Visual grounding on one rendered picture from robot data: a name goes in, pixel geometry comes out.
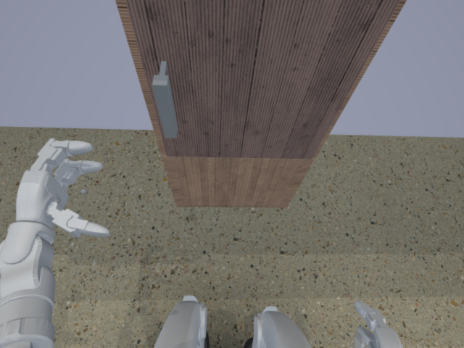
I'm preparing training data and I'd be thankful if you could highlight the robot right thigh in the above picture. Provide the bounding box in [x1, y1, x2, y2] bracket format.
[254, 311, 312, 348]

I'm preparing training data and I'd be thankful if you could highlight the robot left hand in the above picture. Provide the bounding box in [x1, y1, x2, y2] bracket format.
[16, 138, 110, 238]

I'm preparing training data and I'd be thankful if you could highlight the handle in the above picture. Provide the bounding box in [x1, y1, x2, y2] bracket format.
[152, 61, 178, 138]

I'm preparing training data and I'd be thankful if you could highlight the robot left forearm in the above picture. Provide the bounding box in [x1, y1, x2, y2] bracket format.
[0, 220, 56, 348]

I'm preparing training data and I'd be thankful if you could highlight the robot left thigh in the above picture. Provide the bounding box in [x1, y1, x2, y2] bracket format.
[154, 301, 207, 348]

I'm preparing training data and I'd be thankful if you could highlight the robot right hand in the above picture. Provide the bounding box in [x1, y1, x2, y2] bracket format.
[350, 300, 403, 348]

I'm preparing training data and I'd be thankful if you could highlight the robot thigh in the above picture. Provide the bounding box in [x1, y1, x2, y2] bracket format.
[254, 311, 312, 348]
[154, 301, 207, 348]

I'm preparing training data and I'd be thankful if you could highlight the cupboard door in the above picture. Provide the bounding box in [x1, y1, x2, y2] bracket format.
[125, 0, 401, 160]

